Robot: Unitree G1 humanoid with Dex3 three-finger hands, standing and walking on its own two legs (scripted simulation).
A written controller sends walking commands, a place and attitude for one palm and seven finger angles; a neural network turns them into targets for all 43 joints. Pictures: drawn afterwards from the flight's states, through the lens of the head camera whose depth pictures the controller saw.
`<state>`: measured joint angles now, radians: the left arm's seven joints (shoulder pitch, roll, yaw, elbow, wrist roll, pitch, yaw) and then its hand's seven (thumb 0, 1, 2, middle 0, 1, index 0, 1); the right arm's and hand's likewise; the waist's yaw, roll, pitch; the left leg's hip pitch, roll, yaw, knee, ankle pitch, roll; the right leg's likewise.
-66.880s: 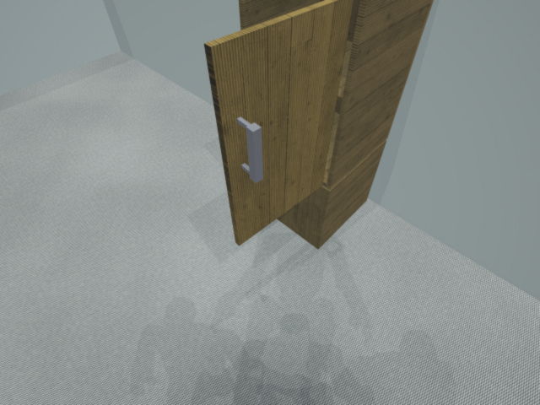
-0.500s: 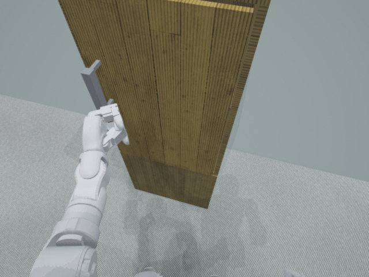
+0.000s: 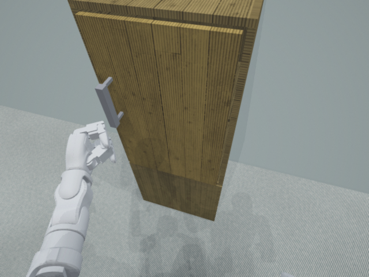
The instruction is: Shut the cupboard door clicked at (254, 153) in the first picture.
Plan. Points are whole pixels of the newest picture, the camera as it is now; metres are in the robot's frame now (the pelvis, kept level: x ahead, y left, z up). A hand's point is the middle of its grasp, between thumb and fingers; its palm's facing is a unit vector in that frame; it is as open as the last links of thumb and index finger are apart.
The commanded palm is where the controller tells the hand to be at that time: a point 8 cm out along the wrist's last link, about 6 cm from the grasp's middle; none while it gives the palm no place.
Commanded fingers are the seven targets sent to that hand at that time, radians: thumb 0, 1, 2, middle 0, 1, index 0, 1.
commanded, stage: draw the hand back to the body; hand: left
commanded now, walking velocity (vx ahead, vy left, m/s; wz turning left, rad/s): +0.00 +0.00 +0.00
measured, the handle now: (112, 103) +0.57 +0.22 +0.05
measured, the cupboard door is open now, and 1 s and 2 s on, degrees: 0 0 0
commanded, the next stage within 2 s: step back with the hand held close in 1.26 s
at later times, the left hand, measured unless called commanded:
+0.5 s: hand (50, 178) +0.27 +0.24 +0.14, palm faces +0.27 -0.92 -0.26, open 3.5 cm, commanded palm +0.22 +0.28 +0.16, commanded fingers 0.00 0.90 0.90 -0.69 -0.84 -0.69 -0.84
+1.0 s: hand out of the picture +0.19 +0.29 +0.20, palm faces +0.49 -0.76 -0.42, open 6.9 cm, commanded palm +0.15 +0.32 +0.21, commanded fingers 0.00 0.90 0.90 -0.20 -0.30 -0.20 -0.30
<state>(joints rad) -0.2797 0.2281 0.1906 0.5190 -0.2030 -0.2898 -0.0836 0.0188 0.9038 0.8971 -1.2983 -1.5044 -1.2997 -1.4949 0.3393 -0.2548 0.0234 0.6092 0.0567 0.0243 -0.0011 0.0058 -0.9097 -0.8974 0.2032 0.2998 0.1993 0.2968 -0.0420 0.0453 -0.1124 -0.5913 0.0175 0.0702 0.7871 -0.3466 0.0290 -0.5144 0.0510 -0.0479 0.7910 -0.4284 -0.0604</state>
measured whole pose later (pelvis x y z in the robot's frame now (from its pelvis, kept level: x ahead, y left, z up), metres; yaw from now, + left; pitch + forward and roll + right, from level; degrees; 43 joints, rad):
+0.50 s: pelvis +0.01 +0.02 +0.03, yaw +1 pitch -2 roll +0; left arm 0.18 0.29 0.13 -0.08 -0.08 -0.05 0.07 0.02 0.90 0.90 -0.96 -1.13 -0.96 -1.12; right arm 0.15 -0.23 0.06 0.57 0.05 0.00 -0.07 0.01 -0.91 -0.90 0.20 0.30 0.20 0.30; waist 0.04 0.05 -0.02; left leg -0.21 -0.03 0.06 0.46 -0.22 0.05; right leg -0.11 0.03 -0.04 0.44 -0.29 -0.03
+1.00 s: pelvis +0.02 +0.02 +0.04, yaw +2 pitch -4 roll +0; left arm 0.49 0.36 0.36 -0.38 -0.09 -0.06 0.10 0.02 0.90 0.90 -0.30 -0.41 -0.30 -0.40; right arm 0.21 -0.25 0.02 0.63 0.03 -0.03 -0.05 0.01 -0.91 -0.90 0.20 0.30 0.20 0.30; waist 0.06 0.09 -0.02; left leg -0.14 -0.03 0.05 0.42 -0.22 0.05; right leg -0.04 0.02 -0.05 0.38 -0.28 -0.03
